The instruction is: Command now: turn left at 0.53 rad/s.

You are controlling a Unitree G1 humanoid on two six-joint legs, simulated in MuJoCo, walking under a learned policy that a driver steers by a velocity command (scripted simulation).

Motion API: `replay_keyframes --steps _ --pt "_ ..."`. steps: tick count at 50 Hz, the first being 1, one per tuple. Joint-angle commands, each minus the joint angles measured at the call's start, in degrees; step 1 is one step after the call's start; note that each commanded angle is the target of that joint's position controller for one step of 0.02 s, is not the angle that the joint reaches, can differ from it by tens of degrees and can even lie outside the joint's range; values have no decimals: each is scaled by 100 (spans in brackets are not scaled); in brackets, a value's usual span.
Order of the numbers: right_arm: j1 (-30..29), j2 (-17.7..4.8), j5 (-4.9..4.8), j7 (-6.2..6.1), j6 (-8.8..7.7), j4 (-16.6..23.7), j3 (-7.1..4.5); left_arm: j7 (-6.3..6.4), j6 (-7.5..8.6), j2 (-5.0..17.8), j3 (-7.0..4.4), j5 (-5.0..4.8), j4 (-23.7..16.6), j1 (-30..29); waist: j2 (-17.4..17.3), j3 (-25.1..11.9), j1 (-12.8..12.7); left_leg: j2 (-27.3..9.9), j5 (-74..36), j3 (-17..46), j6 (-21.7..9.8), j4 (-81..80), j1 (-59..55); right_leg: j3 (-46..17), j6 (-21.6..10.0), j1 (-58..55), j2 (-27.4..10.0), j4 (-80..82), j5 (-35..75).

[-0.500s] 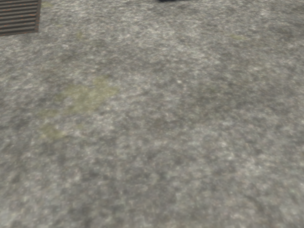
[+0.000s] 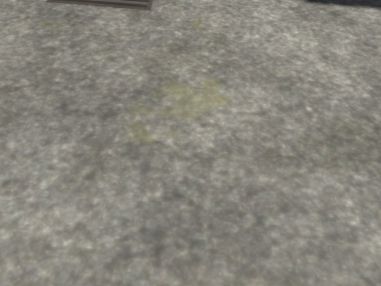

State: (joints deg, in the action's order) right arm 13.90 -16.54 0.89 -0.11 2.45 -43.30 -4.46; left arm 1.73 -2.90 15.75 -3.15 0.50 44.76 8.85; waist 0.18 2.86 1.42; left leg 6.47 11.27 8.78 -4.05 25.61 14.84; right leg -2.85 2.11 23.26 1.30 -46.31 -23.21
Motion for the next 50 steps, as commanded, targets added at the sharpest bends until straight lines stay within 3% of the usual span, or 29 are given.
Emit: replay_keyframes --steps 1,3,5,6,7,8,9,10,11,12,14,18,20,21,22,23,24,25,26,29,38,40,44,48,50 --pt "60 -985 24 19 -18 297 -263 36 128 485 -73 -43 -463 -8 -752 -605 28 -1558 -2240 1766 -918 -348 -784 24 -102 59 111 441 -99" --pt "-153 -924 12 29 -4 311 -240 56 166 463 -53 -67 -428 257 -777 -670 -101 -1444 -2347 1784 -730 -222 -552 90 -205 -567 159 1105 88" --pt "-366 -779 -68 -1 11 323 -178 102 239 436 -36 -2 -345 607 -559 -637 -353 -1076 -1419 1630 -269 71 36 15 -328 -1601 -5 2636 1110" --pt "-144 -447 -72 -12 -10 345 -81 145 276 804 -85 106 -416 515 391 -637 -184 -575 -14 1072 60 810 546 -1141 -559 -1956 -1088 3309 868" --pt "172 -332 -67 -53 -30 365 -57 110 256 1332 -159 92 -611 78 1283 -480 32 478 1927 54 267 1552 1297 -2493 -1154 -1876 -2224 3455 1914" --pt "106 -730 73 -83 0 254 -149 64 240 1165 -158 109 -518 298 1008 -540 -145 129 2276 30 323 2629 966 -2529 -1692 -1307 -2415 3276 2137" --pt "72 -778 40 -66 13 169 -180 23 258 782 -44 62 -525 77 607 -325 -7 55 1939 160 338 2993 868 -2067 -1657 -1069 -2035 3267 2116" --pt "111 -701 23 -35 31 63 -170 1 266 578 12 45 -543 -226 518 -152 114 -2 1570 130 399 3170 782 -1497 -1446 -927 -1616 3214 2115" --pt "150 -645 26 6 51 13 -153 11 281 528 35 56 -555 -332 735 -198 140 8 1360 63 453 3215 793 -1143 -1284 -1072 -1341 3162 2320" --pt "195 -582 27 41 66 -41 -125 29 300 508 48 50 -518 -283 866 -234 105 9 1309 10 527 3116 805 -926 -1253 -1267 -1203 3071 2737" --pt "52 -446 -4 52 81 -94 -49 26 314 511 56 42 -372 -7 787 -327 -49 -48 1348 -133 642 2600 740 -768 -1279 -1633 -1149 2911 3156" --pt "-225 -286 -71 -21 109 -200 91 -20 276 664 22 75 -117 301 981 -404 -287 -270 1499 -612 618 1020 103 -837 -1321 -1857 -1164 2700 3140" --pt "-85 -286 -102 -78 79 -354 115 -40 232 720 1 65 -8 320 951 -388 -193 -281 896 -767 508 45 -316 -882 -1238 -1793 -1125 2529 3325" --pt "54 -251 -87 -109 36 -458 144 -40 221 724 0 41 47 296 807 -378 -71 -346 76 -761 441 -784 -751 -834 -1074 -1618 -1078 2425 3385" --pt "41 -373 -26 -147 -24 -508 138 -40 250 652 19 37 86 363 620 -457 -88 -586 -475 -388 361 -1075 -1250 -873 -846 -1322 -1056 2396 3183" --pt "38 -625 65 -185 -100 -508 122 -71 301 523 57 17 40 398 175 -651 -179 -1183 -964 236 245 -972 -1699 -710 -625 -976 -894 2237 2685" --pt "-332 -741 2 -160 -125 -585 122 -89 303 311 104 -49 78 462 -579 -415 -471 -1431 -1317 428 13 -698 -961 -283 -507 -1200 -411 2614 1622" --pt "-472 -444 -21 -110 -164 -584 195 -61 280 403 101 13 233 338 -444 -344 -322 -1398 -918 400 -16 -709 -677 -254 -442 -1582 -389 2694 1468" --pt "-445 -383 -14 -98 -198 -642 221 -50 265 506 62 25 320 241 -343 -183 -226 -1242 -689 279 54 -753 -570 -280 -446 -1594 -401 2656 1596" --pt "-190 -419 -36 -172 -236 -974 251 -76 264 482 55 25 542 335 -483 -142 -212 -1095 -696 156 130 -838 -598 -328 -489 -1694 -528 2645 2007" --pt "-177 -332 -39 -201 -261 -1470 331 -41 249 325 128 19 1232 460 -95 26 -211 -1083 -301 145 63 -977 -507 -322 -391 -1620 -526 2794 1766" --pt "-205 -379 -25 -227 -268 -1519 317 -47 249 323 139 5 1311 442 -57 43 -202 -1062 -265 27 65 -940 -607 -392 -411 -1456 -500 2736 1811" --pt "-101 -679 -31 -324 -219 -1495 158 -71 231 433 86 -21 1137 219 -246 -63 -126 -1243 -286 32 -140 -744 -756 -353 -449 -786 -222 2011 1696" --pt "-81 -774 10 -394 -125 -1376 11 -75 167 323 55 70 1030 441 -787 -30 -150 -2104 -504 433 -789 -751 -379 16 -539 -272 43 455 336" --pt "-272 -662 42 -407 -141 -1212 31 -67 117 308 7 87 1004 512 -727 54 -172 -2558 -1602 509 -1157 -618 -237 209 -621 -28 -46 -461 -770"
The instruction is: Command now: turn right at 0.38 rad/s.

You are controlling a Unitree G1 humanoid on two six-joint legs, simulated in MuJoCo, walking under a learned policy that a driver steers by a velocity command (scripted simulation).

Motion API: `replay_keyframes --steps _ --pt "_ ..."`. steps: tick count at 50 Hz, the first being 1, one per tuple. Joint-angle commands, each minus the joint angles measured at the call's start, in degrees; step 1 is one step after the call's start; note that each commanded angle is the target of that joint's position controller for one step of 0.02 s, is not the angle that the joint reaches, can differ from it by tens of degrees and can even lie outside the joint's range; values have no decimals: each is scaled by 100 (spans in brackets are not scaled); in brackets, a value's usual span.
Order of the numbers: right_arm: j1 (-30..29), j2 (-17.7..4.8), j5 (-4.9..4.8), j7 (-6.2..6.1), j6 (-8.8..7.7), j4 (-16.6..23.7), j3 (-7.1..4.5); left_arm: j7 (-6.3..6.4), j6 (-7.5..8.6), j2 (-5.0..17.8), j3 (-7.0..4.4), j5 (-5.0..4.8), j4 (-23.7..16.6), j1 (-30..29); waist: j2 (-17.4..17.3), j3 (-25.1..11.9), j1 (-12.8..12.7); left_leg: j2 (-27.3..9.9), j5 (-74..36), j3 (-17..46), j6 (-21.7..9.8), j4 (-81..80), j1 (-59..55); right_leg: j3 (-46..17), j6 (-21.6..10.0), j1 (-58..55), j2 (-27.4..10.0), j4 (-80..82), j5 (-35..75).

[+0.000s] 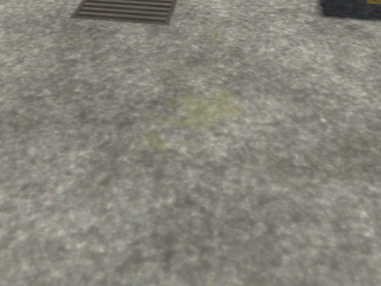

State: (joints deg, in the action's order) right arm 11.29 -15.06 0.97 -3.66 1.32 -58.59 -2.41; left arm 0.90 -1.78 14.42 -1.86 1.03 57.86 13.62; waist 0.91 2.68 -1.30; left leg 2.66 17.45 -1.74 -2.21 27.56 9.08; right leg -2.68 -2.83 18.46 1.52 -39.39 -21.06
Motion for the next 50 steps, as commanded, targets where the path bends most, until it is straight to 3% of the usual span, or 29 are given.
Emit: replay_keyframes --steps 1,3,5,6,7,8,9,10,11,13,16,24,31,35,37,38,39,40,41,42,43,44,45,46,47,50 --pt "-36 -813 55 -48 -44 344 -173 14 -8 374 -115 27 -355 3 -653 110 74 -2206 -2617 1424 -1306 -722 265 228 -127 533 -198 -1086 -1115" --pt "-176 -932 72 -31 -51 389 -206 6 13 285 -103 -10 -394 76 -670 -30 28 -1938 -2967 984 -957 -363 146 383 -112 170 -199 -410 -639" --pt "-253 -986 37 13 8 405 -236 -7 65 332 -152 -34 -342 370 -608 -208 -123 -1567 -2458 468 -534 396 277 481 -128 -552 28 868 403" --pt "23 -877 46 63 39 372 -235 -6 125 655 -247 7 -415 354 237 -203 -88 -1104 -1264 11 -177 1482 630 -527 -236 -860 -337 1905 1028" --pt "-73 -430 10 76 64 749 -120 -15 166 1578 -446 26 -604 379 1734 -188 0 38 1703 -492 296 2735 2260 -3088 -933 -1389 -2055 2424 3158" --pt "-224 -501 30 21 132 778 -104 -74 149 1400 -401 0 -449 808 1032 -488 -128 -22 2107 394 218 3531 2069 -3358 -1411 -1257 -2220 2412 3534" --pt "-215 -564 -28 32 159 732 -122 -55 121 1200 -391 -23 -493 600 481 -246 23 -170 1671 493 179 3842 2167 -2763 -1449 -1105 -1953 2248 3087" --pt "-292 -572 -53 63 122 708 -116 -19 83 1049 -374 -37 -617 233 178 -15 96 -326 1141 530 181 3757 2243 -2240 -1259 -947 -1584 2252 2671" --pt "-376 -635 -10 93 67 724 -130 15 50 947 -355 -50 -741 -25 230 -35 135 -401 776 552 184 3576 2302 -1992 -1043 -1061 -1296 2268 2448" --pt "-271 -689 56 173 43 713 -142 29 37 786 -322 -71 -789 19 361 -337 117 -350 446 488 269 3543 2183 -1724 -953 -1347 -1079 2182 3151" --pt "-330 -613 3 187 67 832 -127 20 75 913 -375 -102 -756 305 237 -489 45 -314 326 506 397 3325 2339 -1769 -925 -1708 -1063 2108 3440" --pt "-695 -708 2 159 98 1181 -149 37 15 1107 -443 -38 -902 375 464 -386 -89 -209 352 642 513 2585 2453 -2434 -900 -1552 -940 2172 2409" --pt "-623 -698 -35 169 43 1280 -96 43 4 1034 -368 44 -951 234 480 -465 -91 -169 489 550 357 1981 1713 -2516 -992 -1229 -934 2074 2798" --pt "-335 -686 -88 154 1 1257 -52 36 -31 1028 -310 49 -914 20 536 -461 21 -70 537 485 194 929 853 -2571 -851 -1035 -870 1920 3170" --pt "69 -562 -76 124 -44 1127 -8 50 -55 951 -250 -13 -888 -174 421 -421 287 -84 -396 441 86 -634 -48 -2469 -544 -745 -633 1731 2840" --pt "72 -677 -10 82 -92 1118 -16 50 -31 824 -200 -26 -866 -65 138 -403 216 -458 -910 881 16 -1221 -553 -2309 -255 -416 -419 1569 2071" --pt "-54 -985 84 41 -129 1210 -21 34 12 488 -112 -32 -850 336 -950 -587 -45 -1681 -1458 2170 -214 -1574 -971 -1582 22 -64 107 756 401" --pt "-397 -1183 65 86 -123 1342 0 90 -16 751 -187 -93 -765 418 -1006 -402 -75 -2297 -2347 2740 -919 -1458 -258 -863 92 91 687 352 -860" --pt "-275 -1046 37 126 -148 1250 13 112 -49 940 -236 -21 -684 306 -876 -353 26 -2349 -2455 2733 -1287 -1375 125 -735 140 -236 445 -286 -1024" --pt "-414 -748 -2 162 -184 1221 106 88 -58 869 -226 -42 -637 155 -713 -193 -29 -2010 -2298 2348 -1194 -1403 232 -736 190 -262 359 -490 -761" --pt "-503 -655 -2 170 -191 1203 141 61 -69 761 -209 -54 -576 102 -742 -123 -64 -1653 -2139 1920 -993 -1368 250 -690 272 -293 331 -542 -570" --pt "-342 -625 30 159 -202 1128 165 17 -79 688 -173 -4 -487 154 -894 -280 -42 -1428 -1499 1744 -829 -1456 39 -584 323 -301 280 -468 -399" --pt "-83 -743 44 165 -191 999 123 -26 -70 674 -153 55 -429 147 -1026 -224 39 -1285 -766 1738 -780 -1543 -220 -371 358 -71 283 -414 -377" --pt "239 -954 30 187 -157 868 27 -58 -38 735 -157 100 -435 -20 -1082 -86 197 -1250 73 1894 -828 -1678 -497 -120 383 334 298 -530 -437" --pt "471 -1017 12 203 -137 774 -24 -87 -1 776 -160 121 -486 -254 -1035 46 315 -1320 677 2109 -903 -1822 -711 -8 408 710 235 -616 -462" --pt "777 -946 8 223 -189 608 -87 -161 135 659 -118 89 -601 -738 -872 249 442 -1440 894 2263 -1048 -2013 -1011 159 429 1175 10 -490 -363"
Over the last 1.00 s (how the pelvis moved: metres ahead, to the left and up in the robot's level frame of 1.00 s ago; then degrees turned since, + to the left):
-0.02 -0.02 -0.01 0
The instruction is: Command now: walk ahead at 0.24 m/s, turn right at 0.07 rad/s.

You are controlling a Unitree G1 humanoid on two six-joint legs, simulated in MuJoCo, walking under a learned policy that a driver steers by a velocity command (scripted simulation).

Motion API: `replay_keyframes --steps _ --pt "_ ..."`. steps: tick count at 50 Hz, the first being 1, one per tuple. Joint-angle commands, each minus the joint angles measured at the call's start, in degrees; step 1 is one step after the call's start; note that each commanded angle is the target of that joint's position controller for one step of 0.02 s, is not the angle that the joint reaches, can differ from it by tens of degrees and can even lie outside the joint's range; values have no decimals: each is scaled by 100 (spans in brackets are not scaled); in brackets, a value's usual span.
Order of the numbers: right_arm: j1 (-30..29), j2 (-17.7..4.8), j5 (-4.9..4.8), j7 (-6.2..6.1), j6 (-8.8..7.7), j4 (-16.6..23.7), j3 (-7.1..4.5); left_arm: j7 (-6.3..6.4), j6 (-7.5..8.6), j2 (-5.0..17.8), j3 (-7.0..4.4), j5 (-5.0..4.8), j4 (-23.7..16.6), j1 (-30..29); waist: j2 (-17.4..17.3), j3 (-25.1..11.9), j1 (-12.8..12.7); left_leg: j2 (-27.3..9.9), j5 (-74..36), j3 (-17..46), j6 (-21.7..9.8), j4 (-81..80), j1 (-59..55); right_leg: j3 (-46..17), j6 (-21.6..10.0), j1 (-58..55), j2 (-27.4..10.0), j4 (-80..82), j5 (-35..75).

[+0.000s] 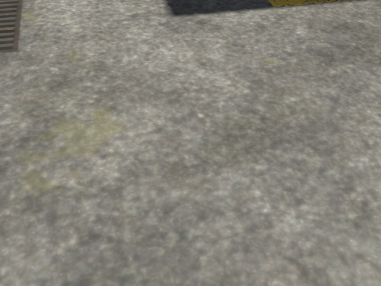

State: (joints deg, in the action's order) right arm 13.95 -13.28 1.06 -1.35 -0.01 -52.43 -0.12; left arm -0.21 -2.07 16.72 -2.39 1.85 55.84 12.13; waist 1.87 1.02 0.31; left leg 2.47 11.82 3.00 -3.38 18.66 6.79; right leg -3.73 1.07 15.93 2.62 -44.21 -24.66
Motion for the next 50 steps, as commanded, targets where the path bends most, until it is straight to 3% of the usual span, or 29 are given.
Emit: replay_keyframes --steps 1,7,9,10,11,12,13,14,15,17,20,24,26,28,30,32,33,34,35,36,37,38,39,41,43,47,50 --pt "573 -1097 10 -3 -96 -51 -335 -69 216 385 -50 3 -424 -676 -943 383 294 -1421 1323 1748 -960 -1114 -827 315 15 1423 -141 79 23" --pt "661 -1035 28 104 -226 -175 -423 -99 394 255 7 -44 -529 -773 -936 315 174 -1415 941 1524 -998 -950 -38 597 -328 376 -167 1216 280" --pt "360 -1026 -48 142 -197 -118 -440 -33 444 167 3 -48 -282 22 -719 304 -306 -1161 801 1311 -793 -434 1048 773 -443 -1165 -21 2266 1215" --pt "304 -873 -52 144 -226 -53 -402 44 496 363 -67 -36 -103 573 -388 108 -518 -902 986 1147 -594 90 1897 483 -458 -2330 -185 2396 1195" --pt "58 -500 -69 162 -285 153 -298 133 563 837 -173 44 -21 1254 545 -186 -866 -335 1569 574 -318 1458 2742 -912 -575 -3200 -1405 3088 -111" --pt "-78 -336 -92 141 -304 385 -247 148 542 1571 -353 18 53 1648 1466 -199 -956 262 2138 -155 -216 2878 3523 -2819 -1062 -3005 -2606 3863 -1723" --pt "23 -836 5 123 -263 277 -363 141 535 1158 -278 43 -10 1240 532 319 -617 -198 1812 173 -300 3770 3592 -2702 -1220 -2347 -2635 3804 -1857" --pt "244 -764 12 196 -263 115 -373 106 580 733 -162 -3 -207 729 239 581 -328 -374 1262 299 -309 4010 3508 -2206 -1112 -1955 -2317 3824 -1428" --pt "441 -645 5 256 -263 -8 -355 86 629 471 -94 -24 -302 446 210 659 -156 -488 864 288 -246 4048 3361 -1576 -956 -1767 -2036 3892 -663" --pt "331 -615 84 343 -212 -20 -370 110 734 309 -28 -28 -296 480 247 579 -117 -571 334 88 -119 4263 3326 -619 -812 -1790 -1691 3855 879" --pt "-73 -464 67 411 -142 186 -358 94 806 246 3 -55 -132 922 252 448 -128 -575 -87 -130 -5 4541 3644 203 -744 -1940 -1567 3625 2790" --pt "-935 -268 66 490 -120 603 -264 103 823 121 68 -54 -56 1053 284 694 -163 -486 -631 -552 99 3600 3631 927 -695 -1597 -1359 3624 3943" --pt "-1339 -139 69 537 -124 789 -178 128 823 161 79 -67 -15 1083 287 765 -203 -416 -871 -865 55 2696 3236 1198 -647 -1480 -1314 3607 4296" --pt "-1551 -156 77 550 -115 940 -148 164 822 297 66 -76 68 1223 309 704 -200 -273 -841 -1150 -127 2061 2784 1361 -615 -1670 -1441 3436 5160" --pt "-1215 -328 101 505 -102 891 -199 223 800 470 31 -89 86 1218 423 356 18 53 -564 -1355 -396 1847 2168 1536 -553 -2028 -1544 2712 6958" --pt "-229 -574 117 462 -117 626 -313 275 701 660 -35 -53 12 1068 549 -272 488 309 -131 -1275 -717 1758 1156 1593 -592 -2105 -1697 1210 7767" --pt "508 -753 139 423 -156 393 -414 252 657 704 -59 -49 -56 988 474 -686 796 390 -122 -1072 -905 1406 196 1577 -615 -1727 -1685 83 7004" --pt "1179 -1108 182 328 -161 224 -572 189 652 671 -64 -34 -160 948 -4 -1040 1100 -127 419 -270 -1166 965 -923 1675 -528 -750 -1410 -1609 5132" --pt "790 -1694 147 253 -89 438 -734 66 694 -38 38 -94 -510 1267 -1619 -1548 448 -1915 264 2930 -1990 650 -2604 1384 -184 1707 -183 -3986 -394" --pt "894 -1702 -19 256 -24 479 -759 28 773 510 -52 -87 -756 729 -713 -1848 741 -2152 530 3977 -2350 -123 -2628 152 -253 2472 -68 -4525 -249" --pt "524 -1450 -50 191 -31 455 -697 10 842 465 -30 -108 -896 338 -362 -939 559 -2076 565 3206 -2141 -363 -1908 17 -302 2796 -462 -4162 349" --pt "315 -1117 -62 171 -65 431 -620 16 886 450 -22 -112 -890 383 23 -238 270 -1879 6 2658 -1870 -547 -900 97 -301 2524 -703 -3475 643" --pt "132 -961 -40 153 -136 431 -571 34 827 404 -27 -39 -896 329 179 20 49 -1542 -643 2221 -1647 -578 -301 50 -246 2160 -858 -3010 664" --pt "12 -850 -67 140 -261 459 -508 14 587 288 -1 120 -856 593 100 3 -220 -1163 -1540 1616 -1513 -641 317 73 -80 1558 -926 -2540 620" --pt "193 -967 -102 163 -360 406 -530 -24 442 207 6 145 -960 497 -32 -4 -251 -943 -1913 1335 -1454 -669 482 215 58 1576 -940 -2093 758" --pt "731 -1060 -112 157 -346 356 -558 -60 370 243 -4 117 -1386 -517 -321 199 87 -738 -1778 1367 -1103 -760 278 351 243 2261 -928 -1090 1728" --pt "1140 -1064 -108 132 -317 322 -562 -89 374 251 9 92 -1610 -1083 -434 138 339 -717 -2083 1488 -902 -585 -258 328 249 2560 -790 -469 2225"
Over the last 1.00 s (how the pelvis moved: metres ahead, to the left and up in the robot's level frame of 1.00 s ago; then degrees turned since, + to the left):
0.05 0.00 0.02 -22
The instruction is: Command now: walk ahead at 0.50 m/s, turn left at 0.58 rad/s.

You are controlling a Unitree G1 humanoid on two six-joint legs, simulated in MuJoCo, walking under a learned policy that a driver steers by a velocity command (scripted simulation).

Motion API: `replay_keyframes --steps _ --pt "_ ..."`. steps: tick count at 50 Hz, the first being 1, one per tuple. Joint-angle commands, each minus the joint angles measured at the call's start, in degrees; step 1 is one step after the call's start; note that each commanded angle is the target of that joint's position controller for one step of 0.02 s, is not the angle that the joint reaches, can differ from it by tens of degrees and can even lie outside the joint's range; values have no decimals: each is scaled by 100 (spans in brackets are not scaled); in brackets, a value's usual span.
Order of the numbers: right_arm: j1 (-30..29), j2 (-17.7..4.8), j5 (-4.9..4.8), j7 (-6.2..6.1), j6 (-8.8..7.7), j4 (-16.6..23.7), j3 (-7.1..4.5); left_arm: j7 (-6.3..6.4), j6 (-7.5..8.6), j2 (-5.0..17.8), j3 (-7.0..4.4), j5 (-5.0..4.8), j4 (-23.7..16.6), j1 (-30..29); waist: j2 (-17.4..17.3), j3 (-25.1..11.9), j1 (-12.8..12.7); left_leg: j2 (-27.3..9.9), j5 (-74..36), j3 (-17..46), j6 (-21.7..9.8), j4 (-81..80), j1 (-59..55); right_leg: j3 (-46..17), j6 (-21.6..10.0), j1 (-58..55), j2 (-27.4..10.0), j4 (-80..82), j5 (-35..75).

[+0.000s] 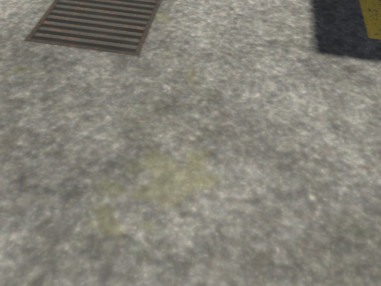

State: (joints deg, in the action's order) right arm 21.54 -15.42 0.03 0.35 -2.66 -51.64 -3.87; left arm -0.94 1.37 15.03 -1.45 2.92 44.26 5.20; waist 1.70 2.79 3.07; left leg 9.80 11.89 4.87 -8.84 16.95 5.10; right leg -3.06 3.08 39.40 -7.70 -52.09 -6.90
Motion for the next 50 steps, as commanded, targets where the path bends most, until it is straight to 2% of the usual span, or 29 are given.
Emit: replay_keyframes --steps 1,5,7,9,10,11,12,13,14,15,16,17,19,21,23,28,32,34,35,36,37,38,39,40,41,42,43,45,50 --pt "490 -853 4 -51 -46 237 -187 -28 37 417 -73 -25 -519 -557 -442 -52 130 -1452 -2201 1344 -335 -345 -257 257 38 271 300 495 517" --pt "861 -725 65 -120 -56 147 -120 -92 115 332 21 -63 -759 -1153 -550 19 355 -1541 -2943 1309 -303 -150 -816 444 -142 186 521 1350 637" --pt "883 -744 101 -165 -77 117 -100 -103 169 349 37 -87 -837 -1200 -615 30 315 -1689 -3334 1347 -261 -54 -956 463 -325 -216 631 1762 569" --pt "575 -876 109 -186 -119 162 -103 -53 214 530 -35 -104 -666 -545 -697 -138 -69 -1715 -4341 1237 -57 347 -798 480 -568 -1357 861 2165 198" --pt "504 -946 120 -168 -144 154 -109 6 247 697 -112 -119 -467 78 -690 -438 -329 -1639 -5015 1168 29 972 -807 530 -688 -2092 1039 2263 -36" --pt "380 -978 98 -126 -175 150 -105 79 310 819 -174 -121 -249 911 -552 -838 -780 -1421 -4854 934 124 1960 -509 468 -844 -3159 916 2633 222" --pt "401 -685 66 -80 -219 297 -21 184 353 1155 -261 -4 -146 1797 -134 -1537 -1078 -1158 -3166 761 199 3403 375 -663 -1102 -4527 -166 2615 -526" --pt "1320 -163 -135 -60 -186 284 62 176 297 1694 -417 72 -49 2029 1330 -2184 -669 -82 1397 168 473 5356 2142 -3496 -2016 -5864 -1749 3011 -487" --pt "1120 -694 96 -110 -153 182 0 97 220 1229 -373 -129 -30 1752 526 -1732 -593 -372 1573 345 399 5852 2721 -4107 -2022 -5275 -1598 3466 -1145" --pt "543 -695 132 -81 -144 269 -13 73 223 809 -279 -183 -118 1194 75 -795 -459 -621 1024 349 416 5761 2841 -3104 -1889 -4382 -1338 3603 -1193" --pt "168 -604 145 -44 -153 360 24 47 254 548 -219 -144 -111 943 -178 -415 -414 -798 734 279 424 5492 2792 -2389 -1734 -3819 -1032 3744 -652" --pt "11 -563 163 -2 -119 405 21 58 290 465 -187 -128 -38 949 -28 -242 -336 -933 654 214 438 5256 2712 -1853 -1587 -3513 -772 3839 -105" --pt "45 -429 238 82 -22 428 58 47 368 407 -155 -182 180 1140 315 -243 -176 -1051 586 40 523 4908 2433 -1292 -1481 -3196 -451 3989 667" --pt "-100 -319 299 128 13 492 94 8 437 433 -165 -257 350 1405 344 -267 -134 -1163 514 -211 634 4625 2582 -1111 -1594 -3235 -333 4067 1210" --pt "-591 -227 309 158 21 670 149 17 431 515 -196 -277 450 1593 305 -124 -191 -1302 248 -389 790 4173 2897 -998 -1683 -3186 -261 4241 1229" --pt "-1879 -82 225 177 -17 1091 294 46 359 636 -261 -278 628 2030 304 48 -491 -1221 -697 -634 1050 2396 2680 -767 -1515 -3040 17 4227 1367" --pt "-2321 -223 145 102 -78 1274 288 63 307 760 -315 -233 654 2231 341 -66 -601 -1055 -719 -583 995 1793 2278 -1041 -1419 -3314 -139 3773 1775" --pt "-2072 -360 132 58 -135 1251 237 92 277 847 -359 -211 594 2092 373 -144 -423 -991 -403 -489 890 1441 1739 -1266 -1301 -3323 -212 3445 1743" --pt "-1657 -434 135 22 -179 1134 194 96 270 892 -380 -220 554 1975 322 -277 -213 -902 -316 -512 813 1126 1132 -1276 -1218 -3217 -135 3051 1870" --pt "-1003 -624 196 -42 -259 936 111 74 281 809 -367 -250 531 1955 9 -635 56 -1018 -330 -385 669 801 153 -1059 -1093 -2957 187 2159 1827" --pt "-113 -1061 338 -132 -322 880 -3 52 313 524 -298 -313 310 1847 -643 -1394 417 -2232 580 804 364 558 -1072 -685 -940 -2244 585 666 702" --pt "3 -1526 399 -169 -237 906 -113 94 277 14 -202 -456 156 2416 -1739 -1802 142 -3576 574 2875 -157 55 -2008 21 -752 -711 1377 -768 -2357" --pt "-183 -1168 253 -150 -159 900 -80 147 171 504 -303 -286 308 2542 -1213 -1490 -19 -3570 148 3297 -417 -7 -1470 -82 -765 -363 1092 -1425 -2450" --pt "-539 -644 193 -120 -173 954 52 138 117 499 -331 -214 384 2318 -604 -822 -176 -3261 -833 2415 -376 75 -859 -197 -738 -404 900 -1562 -2045" --pt "-735 -366 158 -90 -216 934 125 113 97 342 -309 -185 381 2103 -443 -509 -247 -2963 -2141 1557 -310 59 -364 -172 -652 -570 787 -1423 -1815" --pt "-804 -212 155 -86 -254 899 176 94 51 284 -315 -151 378 2000 -599 -456 -338 -2711 -2982 966 -187 34 -115 -141 -581 -763 693 -1231 -1722" --pt "-811 -169 132 -91 -289 833 197 67 -15 256 -320 -105 372 1992 -795 -448 -429 -2523 -3701 571 -144 35 81 -92 -497 -955 699 -1131 -1662" --pt "-678 -250 107 -73 -360 704 181 32 -96 186 -319 -111 360 1954 -838 -626 -505 -2406 -4730 161 -172 64 157 -61 -401 -1178 872 -1022 -1400" --pt "-741 -346 97 -85 -292 494 185 14 -181 1 -181 -121 241 1312 -907 -592 -526 -2145 -4606 -546 -133 6 479 189 -289 -1609 854 502 -703"
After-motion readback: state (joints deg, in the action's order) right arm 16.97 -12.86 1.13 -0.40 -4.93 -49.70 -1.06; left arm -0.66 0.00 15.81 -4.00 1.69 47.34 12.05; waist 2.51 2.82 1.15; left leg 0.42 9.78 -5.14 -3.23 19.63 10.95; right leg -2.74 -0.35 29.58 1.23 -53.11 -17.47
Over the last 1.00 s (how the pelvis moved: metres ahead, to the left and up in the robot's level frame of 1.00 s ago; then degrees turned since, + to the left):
0.42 0.05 -0.01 27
